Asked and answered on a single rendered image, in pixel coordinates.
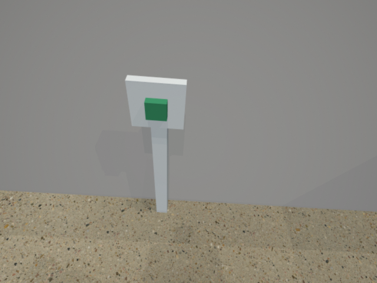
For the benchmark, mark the button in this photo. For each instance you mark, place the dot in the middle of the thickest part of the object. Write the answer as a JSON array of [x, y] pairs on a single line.
[[155, 109]]

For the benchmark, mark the panel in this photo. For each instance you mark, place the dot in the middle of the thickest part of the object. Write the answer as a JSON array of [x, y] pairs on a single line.
[[174, 90]]

